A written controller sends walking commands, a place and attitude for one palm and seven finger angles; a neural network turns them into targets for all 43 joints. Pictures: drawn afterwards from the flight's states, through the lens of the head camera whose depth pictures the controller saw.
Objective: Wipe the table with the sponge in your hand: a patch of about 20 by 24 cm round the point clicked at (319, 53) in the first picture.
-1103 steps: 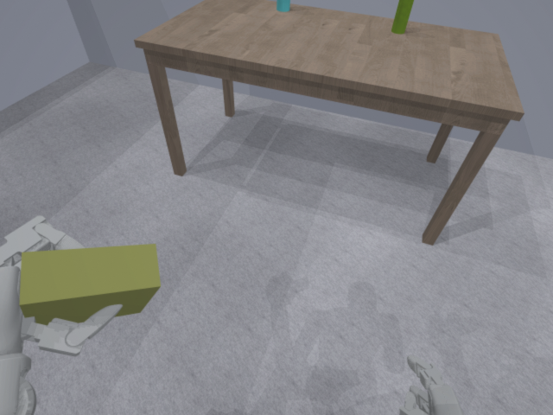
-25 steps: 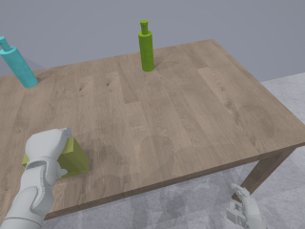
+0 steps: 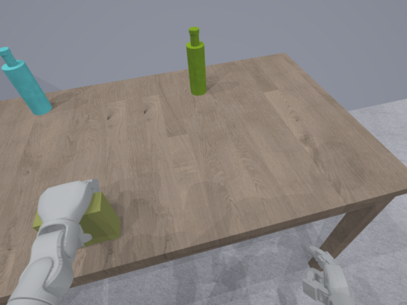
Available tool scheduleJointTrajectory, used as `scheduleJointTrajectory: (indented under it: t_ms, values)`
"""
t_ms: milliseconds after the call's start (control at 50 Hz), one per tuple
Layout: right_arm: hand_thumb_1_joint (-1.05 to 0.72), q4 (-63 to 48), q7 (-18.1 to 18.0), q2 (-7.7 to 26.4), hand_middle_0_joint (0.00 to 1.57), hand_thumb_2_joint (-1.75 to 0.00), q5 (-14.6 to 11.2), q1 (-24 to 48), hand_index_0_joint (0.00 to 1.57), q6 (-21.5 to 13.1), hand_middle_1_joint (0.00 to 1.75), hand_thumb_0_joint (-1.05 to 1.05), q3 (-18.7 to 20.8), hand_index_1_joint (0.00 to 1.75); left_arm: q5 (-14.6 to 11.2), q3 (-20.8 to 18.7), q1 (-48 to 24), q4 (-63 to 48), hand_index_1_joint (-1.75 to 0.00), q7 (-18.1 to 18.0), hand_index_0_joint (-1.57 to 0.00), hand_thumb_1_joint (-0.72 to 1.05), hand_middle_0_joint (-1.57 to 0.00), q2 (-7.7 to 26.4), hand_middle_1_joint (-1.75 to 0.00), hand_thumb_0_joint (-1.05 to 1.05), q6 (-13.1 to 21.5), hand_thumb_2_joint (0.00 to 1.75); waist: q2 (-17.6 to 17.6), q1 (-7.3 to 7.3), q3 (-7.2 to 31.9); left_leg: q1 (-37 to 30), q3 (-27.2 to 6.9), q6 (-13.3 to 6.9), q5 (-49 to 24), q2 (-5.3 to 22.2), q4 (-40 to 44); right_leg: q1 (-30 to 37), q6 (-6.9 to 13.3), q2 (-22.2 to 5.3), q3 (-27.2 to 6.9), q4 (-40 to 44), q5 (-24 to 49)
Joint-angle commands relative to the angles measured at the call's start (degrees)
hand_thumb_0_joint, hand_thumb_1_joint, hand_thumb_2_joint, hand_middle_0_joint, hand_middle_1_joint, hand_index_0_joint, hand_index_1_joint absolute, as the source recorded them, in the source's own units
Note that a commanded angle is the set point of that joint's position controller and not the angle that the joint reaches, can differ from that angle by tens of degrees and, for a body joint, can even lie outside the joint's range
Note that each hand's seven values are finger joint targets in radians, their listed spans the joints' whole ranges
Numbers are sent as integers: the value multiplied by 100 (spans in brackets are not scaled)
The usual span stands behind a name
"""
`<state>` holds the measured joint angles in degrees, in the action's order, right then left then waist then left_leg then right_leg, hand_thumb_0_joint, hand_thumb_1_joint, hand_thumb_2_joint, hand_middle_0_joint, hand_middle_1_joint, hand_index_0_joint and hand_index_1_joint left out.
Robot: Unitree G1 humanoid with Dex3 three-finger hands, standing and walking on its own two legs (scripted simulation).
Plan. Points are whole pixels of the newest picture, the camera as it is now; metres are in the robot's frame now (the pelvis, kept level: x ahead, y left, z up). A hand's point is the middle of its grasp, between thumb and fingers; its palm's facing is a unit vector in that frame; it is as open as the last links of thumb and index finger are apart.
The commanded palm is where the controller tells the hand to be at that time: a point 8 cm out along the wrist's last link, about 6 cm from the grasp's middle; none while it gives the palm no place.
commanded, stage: lower the sponge onto the table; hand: left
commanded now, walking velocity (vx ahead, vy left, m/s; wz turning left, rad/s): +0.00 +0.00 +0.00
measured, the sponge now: (85, 227) +0.25 +0.30 +0.00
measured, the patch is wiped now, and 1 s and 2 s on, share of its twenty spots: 0.00 0.10 0.35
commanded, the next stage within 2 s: wipe forward along the first lane in 0.36 s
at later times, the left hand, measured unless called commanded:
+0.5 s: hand (82, 219) +0.25 +0.30 +0.03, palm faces -0.06 -0.05 -1.00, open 9.0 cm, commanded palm +0.24 +0.29 +0.07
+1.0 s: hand (86, 192) +0.31 +0.32 +0.02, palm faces -0.10 -0.01 -1.00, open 9.1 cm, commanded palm +0.29 +0.31 +0.05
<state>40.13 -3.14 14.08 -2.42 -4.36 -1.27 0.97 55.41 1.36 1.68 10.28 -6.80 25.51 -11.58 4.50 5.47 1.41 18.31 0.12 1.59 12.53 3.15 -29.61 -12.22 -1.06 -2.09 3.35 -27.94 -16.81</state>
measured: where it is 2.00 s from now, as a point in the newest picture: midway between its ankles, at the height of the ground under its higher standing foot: outside the picture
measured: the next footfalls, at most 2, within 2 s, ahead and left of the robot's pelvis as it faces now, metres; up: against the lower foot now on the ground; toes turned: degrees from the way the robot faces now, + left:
none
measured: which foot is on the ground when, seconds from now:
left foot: down 0.00-1.00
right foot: down 0.00-1.00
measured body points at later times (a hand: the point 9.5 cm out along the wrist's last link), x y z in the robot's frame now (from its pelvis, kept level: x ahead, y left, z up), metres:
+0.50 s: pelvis -0.01 +0.00 +0.00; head +0.00 -0.03 +0.45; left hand +0.25 +0.29 +0.08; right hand +0.20 -0.23 -0.10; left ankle +0.03 +0.14 -0.74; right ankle -0.02 -0.13 -0.74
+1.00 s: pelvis -0.01 +0.00 -0.01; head +0.01 -0.02 +0.44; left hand +0.31 +0.31 +0.08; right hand +0.14 -0.26 -0.13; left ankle +0.03 +0.14 -0.74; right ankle -0.02 -0.13 -0.74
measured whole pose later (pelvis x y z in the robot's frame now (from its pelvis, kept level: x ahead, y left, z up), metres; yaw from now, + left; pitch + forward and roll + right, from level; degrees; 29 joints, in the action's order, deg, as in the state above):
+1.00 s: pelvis -0.01 +0.00 -0.01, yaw +0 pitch +7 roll -1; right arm 41.8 -2.9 15.9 -3.6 -9.9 2.7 2.3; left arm 58.0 -0.1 -16.5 32.8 -9.0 27.5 -9.4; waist 4.1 2.9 4.9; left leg 28.6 -0.4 1.5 13.9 3.6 -35.9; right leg -22.8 -0.8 -1.8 3.2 -35.0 -18.7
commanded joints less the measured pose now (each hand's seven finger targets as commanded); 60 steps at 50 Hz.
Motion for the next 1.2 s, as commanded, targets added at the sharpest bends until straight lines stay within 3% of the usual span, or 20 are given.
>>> scheduleJointTrajectory:
  t_ms: [0, 20, 60, 120, 140, 220, 240, 320, 440, 520, 540, 620, 660, 720, 760, 920, 940, 1000, 1020, 1180]
  values:
    - [-90, -900, -17, 711, 20, -90, -10, 851, 20, -292, 30, 0, 229, 30, 135, -570, -1163, -1053, -160, -271, -120, 10, -120, 1136, -160, 0, 20, 130, -110, -38, 1136, -1080, 0, -331, -1129, -309, 203, -296, 350, 252, -11, 403, 1229]
    - [-90, -868, -31, 748, 20, -90, -15, 855, 20, -291, 30, 0, 229, 30, 106, -861, -1198, -997, -160, -306, -120, 10, -120, 1438, -160, 0, 11, 130, -106, -11, 1067, -1048, -27, -320, -980, -309, 240, -291, 377, 283, -74, 444, 1068]
    - [-90, -909, -34, 693, 20, -90, -8, 853, 20, -317, 30, 0, 228, 30, 185, -605, -1316, -1106, -160, -340, -120, 10, -120, 1185, -160, 0, 60, 130, -96, -31, 1211, -1070, -13, -340, -1061, -337, 188, -291, 363, 259, -4, 375, 1118]
    - [-90, -858, -38, 741, 20, -90, -1, 841, 20, -307, 30, 0, 272, 30, 158, -871, -1135, -1060, -160, -442, -120, 10, -120, 1402, -160, 0, 57, 130, -14, 19, 1209, -1091, -42, -316, -1032, -310, 198, -289, 390, 290, -75, 390, 1065]
    - [-90, -876, -38, 686, 20, -90, -14, 838, 20, -311, 30, 0, 231, 30, 153, -530, -1298, -1052, -160, -434, -120, 10, -120, 1062, -160, 0, 51, 130, -56, -61, 1198, -1057, -11, -336, -971, -335, 186, -357, 358, 278, 17, 375, 1027]
    - [-90, -786, -42, 750, 20, -90, -38, 837, 20, -300, 30, 0, 270, 30, 135, -713, -1282, -749, -160, -453, -120, 10, -120, 1268, -160, 0, -9, 130, -194, -42, 1072, -973, -27, -326, -769, -324, 204, -424, 370, 297, -85, 413, 852]
    - [-90, -823, -43, 710, 20, -90, -44, 835, 20, -304, 30, 0, 240, 30, 146, -444, -1366, -760, -160, -437, -120, 10, -120, 1002, -160, 0, -18, 130, -224, -75, 1142, -969, 6, -348, -761, -343, 183, -446, 346, 283, 0, 383, 850]
    - [-90, -762, -36, 770, 20, -90, -50, 805, 20, -277, 30, 0, 259, 30, 138, -614, -1291, -493, -160, -424, -120, 10, -120, 1184, -160, 0, -41, 130, -279, -55, 1013, -884, -16, -331, -668, -330, 187, -486, 367, 296, -92, 396, 801]
    - [-90, -856, 0, 744, 20, -90, -48, 750, 20, -249, 30, 0, 270, 30, 123, -409, -901, -429, -160, -400, -120, 10, -120, 847, -160, 0, -20, 130, -444, -53, 1037, -734, 32, -357, -716, -347, 107, -465, 330, 283, -1, 303, 954]
    - [-90, -692, -42, 806, 20, -90, -69, 722, 20, -192, 30, 0, 260, 30, 215, -599, -1640, -52, -160, -428, -120, 10, -120, 1244, -160, 0, -47, 130, -442, -134, 798, -654, -10, -333, -378, -349, 116, -760, 349, 292, -108, 378, 535]
    - [-90, -743, -53, 764, 20, -90, -81, 659, 20, -211, 30, 0, 259, 30, 218, -303, -1756, -74, -160, -413, -120, 10, -120, 926, -160, 0, -30, 130, -350, -195, 881, -637, 40, -371, -361, -365, 90, -775, 330, 289, -17, 302, 554]
    - [-90, -592, -82, 844, 20, -90, -106, 544, 20, -137, 30, 0, 268, 30, 278, -496, -2028, 592, -160, -384, -120, 10, -120, 1215, -160, 0, -59, 130, -509, -214, 823, -498, 37, -342, -225, -364, 55, -909, 345, 303, -91, 305, 440]
    - [-90, -627, -87, 806, 20, -90, -130, 470, 20, -122, 30, 0, 262, 30, 309, -173, -2339, 785, -160, -329, -120, 10, -120, 938, -160, 0, -43, 130, -646, -300, 907, -436, 58, -369, -198, -379, -5, -989, 315, 288, -20, 230, 446]
    - [-90, -579, -91, 889, 20, -90, -119, 351, 20, -40, 30, 0, 286, 30, 350, -481, -2363, 1207, -160, -296, -120, 10, -120, 1308, -160, 0, -21, 130, -536, -233, 995, -299, 52, -353, -156, -390, -47, -977, 343, 301, -94, 213, 439]
    - [-90, -599, -76, 858, 20, -90, -138, 251, 20, -16, 30, 0, 279, 30, 382, -164, -2695, 1391, -160, -249, -120, 10, -120, 1027, -160, 0, 29, 130, -630, -358, 1029, -248, 66, -373, -204, -381, -141, -1104, 319, 293, -20, 118, 524]
    - [-90, -572, -21, 997, 20, -90, -114, -54, 20, 163, 30, 0, 359, 30, 406, -623, -2622, 2077, -160, -298, -120, 10, -120, 1471, -160, 0, 158, 130, -749, -306, 1166, 113, 42, -354, -327, -354, -307, -1119, 337, 312, -55, -28, 799]
    - [-90, -627, -20, 969, 20, -90, -118, -88, 20, 157, 30, 0, 346, 30, 381, -329, -2778, 2035, -160, -293, -120, 10, -120, 1176, -160, 0, 179, 130, -684, -395, 1208, 128, 75, -379, -310, -368, -347, -1156, 310, 313, -12, -70, 815]
    - [-90, -573, 7, 975, 20, -90, -124, -163, 20, 199, 30, 0, 384, 30, 414, -306, -2896, 2180, -160, -338, -120, 10, -120, 1168, -160, 0, 200, 130, -742, -418, 1276, 137, 93, -378, -369, -338, -407, -1259, 304, 300, -18, -101, 862]
    - [-90, -529, 4, 1018, 20, -90, -116, -210, 20, 208, 30, 0, 408, 30, 434, -591, -2877, 2250, -160, -367, -120, 10, -120, 1473, -160, 0, 205, 130, -690, -367, 1344, 161, 49, -365, -390, -334, -402, -1215, 334, 328, -49, -123, 852]
    - [-90, -461, 18, 1022, 20, -90, -140, -381, 20, 291, 30, 0, 407, 30, 454, -418, -3378, 2801, -160, -436, -120, 10, -120, 1432, -160, 0, 224, 130, -812, -503, 1283, 321, 45, -388, -186, -315, -469, -1473, 306, 330, 0, -155, 588]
